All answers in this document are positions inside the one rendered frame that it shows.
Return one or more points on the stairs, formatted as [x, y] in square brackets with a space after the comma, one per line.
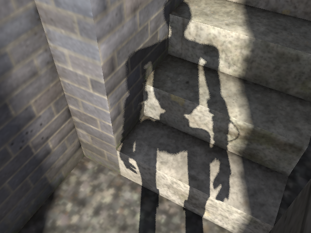
[227, 112]

